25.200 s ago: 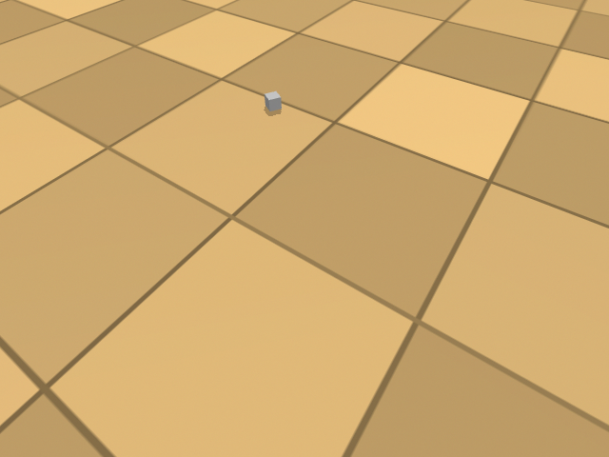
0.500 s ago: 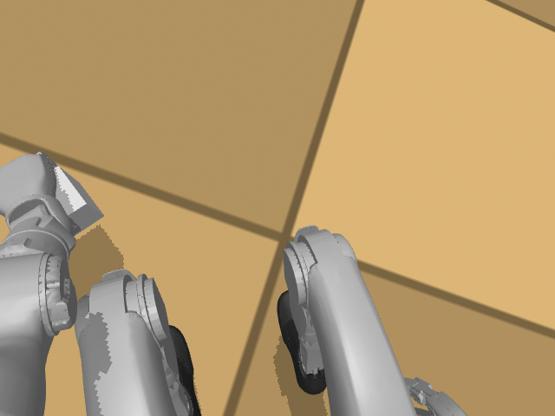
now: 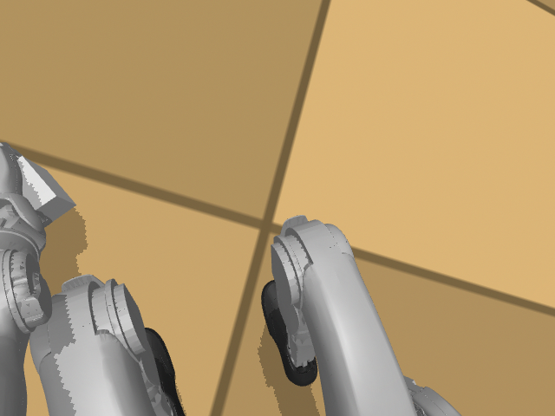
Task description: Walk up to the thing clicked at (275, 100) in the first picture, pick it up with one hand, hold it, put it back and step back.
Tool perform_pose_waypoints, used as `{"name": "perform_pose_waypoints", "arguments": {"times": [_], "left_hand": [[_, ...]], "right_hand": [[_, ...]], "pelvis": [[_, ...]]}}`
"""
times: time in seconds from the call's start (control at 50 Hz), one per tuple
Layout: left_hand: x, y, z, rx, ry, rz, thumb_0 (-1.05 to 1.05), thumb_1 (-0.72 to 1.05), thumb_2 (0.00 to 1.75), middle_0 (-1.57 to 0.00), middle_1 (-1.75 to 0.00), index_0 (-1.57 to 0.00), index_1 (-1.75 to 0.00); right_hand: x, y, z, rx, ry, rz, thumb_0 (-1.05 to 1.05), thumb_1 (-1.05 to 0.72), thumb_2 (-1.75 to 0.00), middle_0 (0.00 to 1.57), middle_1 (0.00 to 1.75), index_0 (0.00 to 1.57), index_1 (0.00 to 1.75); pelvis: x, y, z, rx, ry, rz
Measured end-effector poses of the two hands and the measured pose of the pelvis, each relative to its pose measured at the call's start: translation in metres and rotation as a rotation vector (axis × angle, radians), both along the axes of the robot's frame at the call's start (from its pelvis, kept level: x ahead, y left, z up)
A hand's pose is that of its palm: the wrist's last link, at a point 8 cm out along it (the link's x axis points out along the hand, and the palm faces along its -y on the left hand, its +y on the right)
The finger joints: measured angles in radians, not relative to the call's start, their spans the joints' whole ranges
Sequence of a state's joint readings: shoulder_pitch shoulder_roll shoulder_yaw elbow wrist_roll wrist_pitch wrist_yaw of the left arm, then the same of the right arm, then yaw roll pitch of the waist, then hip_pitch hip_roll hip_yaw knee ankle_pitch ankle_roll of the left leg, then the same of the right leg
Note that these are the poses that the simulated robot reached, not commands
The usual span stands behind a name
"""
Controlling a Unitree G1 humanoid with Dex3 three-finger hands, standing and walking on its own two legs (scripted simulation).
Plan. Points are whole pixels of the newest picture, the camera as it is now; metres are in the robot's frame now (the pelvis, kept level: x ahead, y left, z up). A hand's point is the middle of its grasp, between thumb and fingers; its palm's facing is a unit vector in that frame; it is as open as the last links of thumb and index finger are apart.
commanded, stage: rest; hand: left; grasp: from above
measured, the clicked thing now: (28, 197) +0.45 +0.27 -0.25
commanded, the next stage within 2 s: open in 0.64 s
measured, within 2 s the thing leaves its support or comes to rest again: rests again in 0.36 s
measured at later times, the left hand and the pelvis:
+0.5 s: hand (18, 205) +0.44 +0.28 -0.23, palm faces -0.36 -0.25 -0.90, open 10.5 cm; pelvis +0.00 +0.00 -0.01, yaw -2 degrees
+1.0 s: hand (21, 206) +0.44 +0.28 -0.23, palm faces -0.36 -0.26 -0.90, open 10.6 cm; pelvis -0.01 +0.00 -0.01, yaw -4 degrees
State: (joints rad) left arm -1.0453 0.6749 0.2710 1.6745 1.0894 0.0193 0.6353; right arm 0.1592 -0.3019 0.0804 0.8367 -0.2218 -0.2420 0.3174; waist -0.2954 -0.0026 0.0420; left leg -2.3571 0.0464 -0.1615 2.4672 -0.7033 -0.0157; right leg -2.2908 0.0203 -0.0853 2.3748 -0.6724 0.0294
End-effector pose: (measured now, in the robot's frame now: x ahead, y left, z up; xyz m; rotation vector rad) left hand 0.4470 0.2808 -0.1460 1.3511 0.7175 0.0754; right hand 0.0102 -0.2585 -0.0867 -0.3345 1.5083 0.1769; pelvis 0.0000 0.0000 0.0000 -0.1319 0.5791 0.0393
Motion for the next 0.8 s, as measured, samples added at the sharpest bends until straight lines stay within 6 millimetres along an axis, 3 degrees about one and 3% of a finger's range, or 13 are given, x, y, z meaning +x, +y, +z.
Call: {"name": "perform_pose_waypoints", "arguments": {"times": [0.38, 0.8], "left_hand": [[-0.006, 0.007, -0.026, -0.002, 0.029, -0.003, -0.01, -0.07, 0.48, -0.74, -0.42, -0.74, -0.43], [-0.004, 0.006, -0.027, -0.002, 0.015, 0.024, -0.01, -0.09, 0.5, -0.75, -0.46, -0.75, -0.46]], "right_hand": [[-0.017, -0.005, 0.011, -0.014, 0.035, 0.038, 0.0, -0.9, -0.9, 0.2, 0.3, 0.2, 0.3], [-0.025, 0.006, 0.019, 0.022, 0.004, 0.075, 0.0, -0.9, -0.9, 0.2, 0.3, 0.2, 0.3]], "pelvis": [[-0.003, 0.0, -0.009, -0.022, -0.04, -0.016], [-0.007, 0.003, -0.008, -0.048, -0.069, -0.029]]}}
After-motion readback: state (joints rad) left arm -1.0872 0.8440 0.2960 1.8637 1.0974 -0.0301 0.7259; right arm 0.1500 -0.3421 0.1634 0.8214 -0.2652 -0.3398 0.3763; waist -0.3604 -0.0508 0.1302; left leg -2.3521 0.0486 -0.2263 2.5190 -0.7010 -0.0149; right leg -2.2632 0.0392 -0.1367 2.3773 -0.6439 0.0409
